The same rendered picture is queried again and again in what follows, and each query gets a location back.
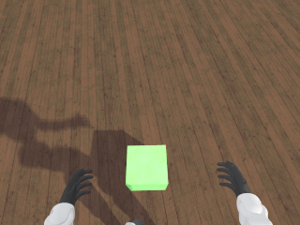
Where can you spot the carton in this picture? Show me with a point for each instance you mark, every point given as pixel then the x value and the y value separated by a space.
pixel 146 167

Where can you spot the right robot forearm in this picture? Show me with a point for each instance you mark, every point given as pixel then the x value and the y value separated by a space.
pixel 251 211

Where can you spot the right robot hand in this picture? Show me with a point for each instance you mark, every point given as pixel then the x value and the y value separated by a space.
pixel 238 184

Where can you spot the left robot forearm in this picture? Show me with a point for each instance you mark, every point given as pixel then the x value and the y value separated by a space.
pixel 62 214

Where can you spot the left robot hand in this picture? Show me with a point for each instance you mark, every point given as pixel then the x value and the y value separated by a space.
pixel 71 193

